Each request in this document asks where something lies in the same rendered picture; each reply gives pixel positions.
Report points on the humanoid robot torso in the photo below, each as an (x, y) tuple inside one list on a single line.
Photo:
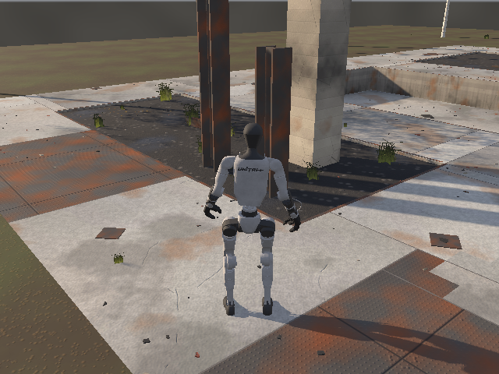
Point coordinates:
[(250, 188)]

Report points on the robot right upper arm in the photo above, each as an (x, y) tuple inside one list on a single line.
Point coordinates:
[(279, 177)]

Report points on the robot right forearm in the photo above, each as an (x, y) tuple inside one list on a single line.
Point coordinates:
[(290, 206)]

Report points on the robot left upper arm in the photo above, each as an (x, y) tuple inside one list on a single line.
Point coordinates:
[(222, 174)]

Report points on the robot left hand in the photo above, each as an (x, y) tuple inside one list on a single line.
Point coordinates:
[(214, 208)]

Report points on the right robot shin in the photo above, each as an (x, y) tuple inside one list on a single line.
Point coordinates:
[(267, 278)]

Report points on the robot left forearm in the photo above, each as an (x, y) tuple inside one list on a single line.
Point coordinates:
[(211, 200)]

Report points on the robot right hand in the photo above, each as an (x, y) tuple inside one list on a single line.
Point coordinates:
[(295, 221)]

